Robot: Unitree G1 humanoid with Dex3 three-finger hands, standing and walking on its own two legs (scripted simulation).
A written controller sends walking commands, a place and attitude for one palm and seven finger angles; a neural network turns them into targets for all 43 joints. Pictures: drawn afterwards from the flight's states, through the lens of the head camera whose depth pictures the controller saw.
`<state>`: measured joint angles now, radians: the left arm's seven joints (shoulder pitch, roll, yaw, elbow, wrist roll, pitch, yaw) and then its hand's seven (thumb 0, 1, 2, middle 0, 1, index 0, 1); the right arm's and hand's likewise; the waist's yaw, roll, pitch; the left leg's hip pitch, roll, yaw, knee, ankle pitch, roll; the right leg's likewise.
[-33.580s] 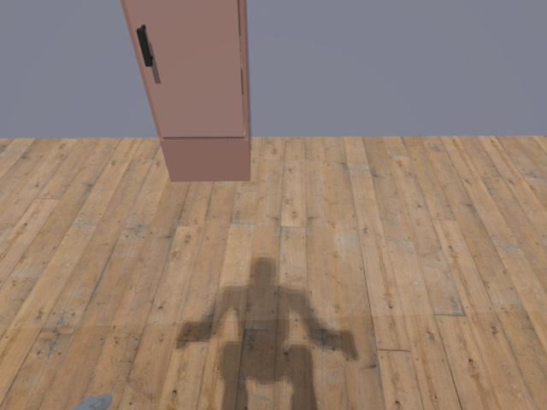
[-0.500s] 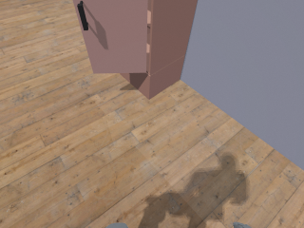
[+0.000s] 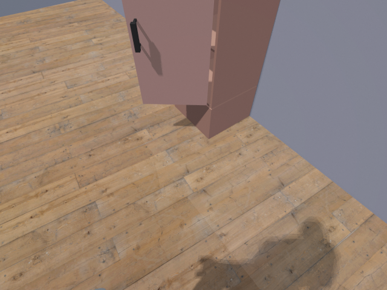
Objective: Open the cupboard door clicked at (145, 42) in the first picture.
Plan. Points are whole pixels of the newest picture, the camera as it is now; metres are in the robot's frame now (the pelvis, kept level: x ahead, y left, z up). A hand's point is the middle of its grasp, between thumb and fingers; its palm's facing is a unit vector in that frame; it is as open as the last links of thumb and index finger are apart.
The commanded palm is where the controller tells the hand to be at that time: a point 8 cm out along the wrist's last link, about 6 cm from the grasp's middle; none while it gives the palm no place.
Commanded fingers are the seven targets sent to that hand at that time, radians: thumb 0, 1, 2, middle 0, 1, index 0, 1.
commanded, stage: take the last steps up to it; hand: left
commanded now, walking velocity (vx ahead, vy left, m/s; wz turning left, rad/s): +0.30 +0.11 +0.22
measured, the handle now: (136, 35) +1.10 +0.31 -0.03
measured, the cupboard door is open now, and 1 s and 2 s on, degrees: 52 52 52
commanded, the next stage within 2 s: come to a stop and stand still in 1.60 s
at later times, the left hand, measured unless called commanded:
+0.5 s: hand out of the picture +0.01 +0.23 -0.18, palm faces +0.19 -0.97 -0.16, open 7.4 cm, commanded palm none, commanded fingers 0.00 0.90 0.90 -0.20 -0.30 -0.20 -0.30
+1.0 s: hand (119, 194) +0.38 +0.24 -0.15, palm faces +0.05 -0.98 -0.20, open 7.3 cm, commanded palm none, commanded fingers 0.00 0.90 0.90 -0.20 -0.30 -0.20 -0.30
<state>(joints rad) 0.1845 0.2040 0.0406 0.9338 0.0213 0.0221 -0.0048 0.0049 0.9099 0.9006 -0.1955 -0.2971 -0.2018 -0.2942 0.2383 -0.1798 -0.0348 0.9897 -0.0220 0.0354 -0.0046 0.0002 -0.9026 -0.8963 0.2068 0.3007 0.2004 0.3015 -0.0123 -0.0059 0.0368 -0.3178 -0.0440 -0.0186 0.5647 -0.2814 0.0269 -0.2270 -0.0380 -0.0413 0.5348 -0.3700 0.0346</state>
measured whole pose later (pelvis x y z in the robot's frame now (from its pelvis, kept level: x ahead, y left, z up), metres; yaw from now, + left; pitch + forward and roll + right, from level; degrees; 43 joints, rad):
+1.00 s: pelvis +0.28 +0.05 +0.00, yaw +4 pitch -1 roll +1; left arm 0.13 0.16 0.04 0.98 0.02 -0.06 -0.01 0.00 0.91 0.90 -0.19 -0.30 -0.20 -0.29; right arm 0.40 -0.16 -0.04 1.14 -0.02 -0.01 0.00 0.00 -0.91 -0.90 0.20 0.30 0.20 0.30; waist -0.05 0.02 0.07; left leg -0.27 0.05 0.08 0.97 -0.47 0.00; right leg -0.31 -0.04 -0.14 0.57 -0.25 -0.06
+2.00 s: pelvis +0.54 +0.10 +0.01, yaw +5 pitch +1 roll +1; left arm 0.13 0.16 0.01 1.04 0.01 0.00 0.02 0.00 0.91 0.90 -0.20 -0.30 -0.20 -0.29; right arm 0.33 -0.13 -0.02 1.12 -0.01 0.01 -0.03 0.00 -0.91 -0.90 0.20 0.30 0.20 0.30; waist -0.05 -0.01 0.05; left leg -0.17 0.01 0.13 0.47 -0.31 0.00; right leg -0.30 -0.05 -0.07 0.54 -0.26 -0.01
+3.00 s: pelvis +0.50 +0.09 +0.01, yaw +5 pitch -1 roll +1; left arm 0.28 0.17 -0.02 1.05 0.01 -0.01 0.03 0.01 0.91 0.90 -0.20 -0.30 -0.20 -0.29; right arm 0.31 -0.16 0.02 1.07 -0.02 -0.01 -0.01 0.00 -0.91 -0.90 0.20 0.30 0.20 0.30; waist -0.02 0.01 0.01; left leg -0.24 0.03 0.10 0.49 -0.23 0.00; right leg -0.20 0.00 -0.01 0.52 -0.32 -0.02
